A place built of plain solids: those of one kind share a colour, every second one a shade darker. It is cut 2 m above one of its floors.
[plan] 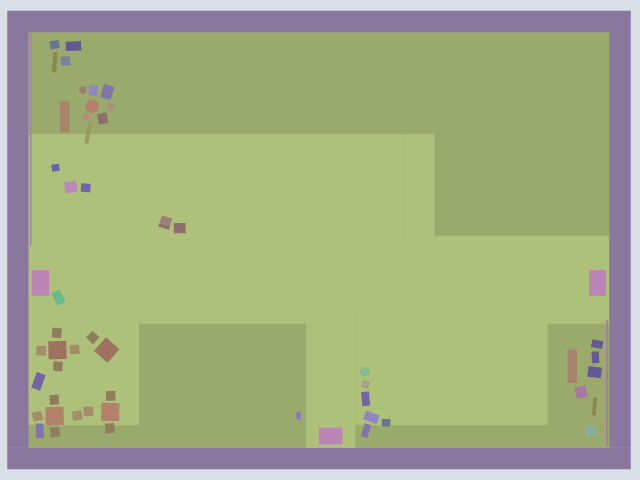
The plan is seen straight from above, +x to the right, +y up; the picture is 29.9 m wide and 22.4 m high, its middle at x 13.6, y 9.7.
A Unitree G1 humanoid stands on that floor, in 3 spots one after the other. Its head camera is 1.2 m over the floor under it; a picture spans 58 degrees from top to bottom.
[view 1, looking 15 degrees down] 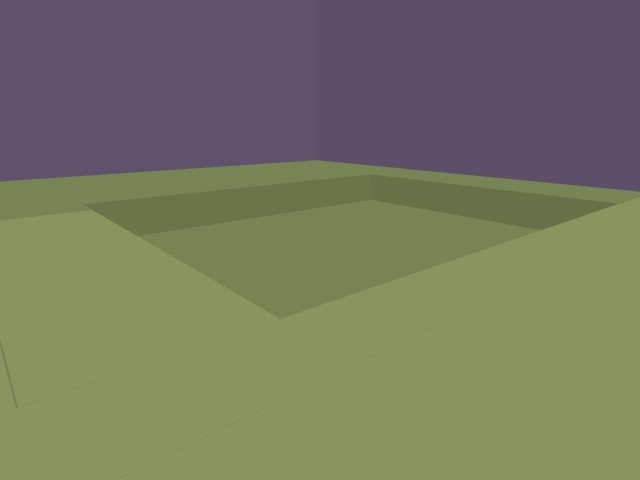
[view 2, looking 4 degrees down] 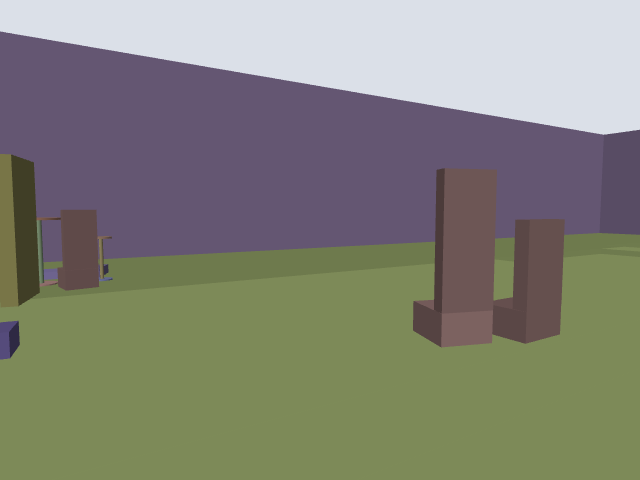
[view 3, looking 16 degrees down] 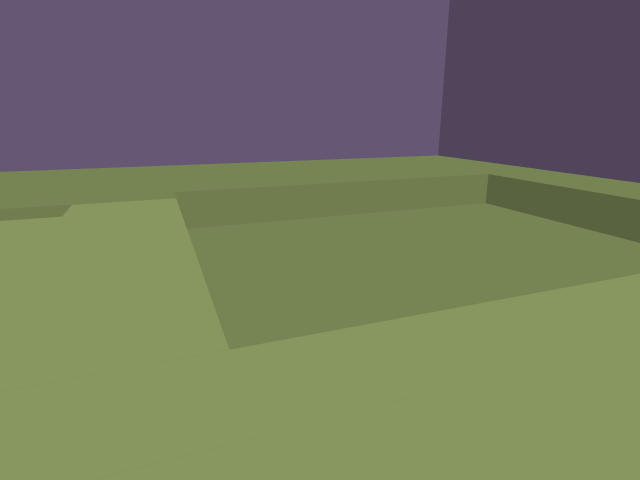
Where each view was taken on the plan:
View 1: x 17.51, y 7.79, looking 50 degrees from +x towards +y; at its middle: floor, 7.07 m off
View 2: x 3.25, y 7.70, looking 59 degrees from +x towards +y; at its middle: wall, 13.68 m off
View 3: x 18.66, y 7.80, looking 69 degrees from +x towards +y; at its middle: floor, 6.64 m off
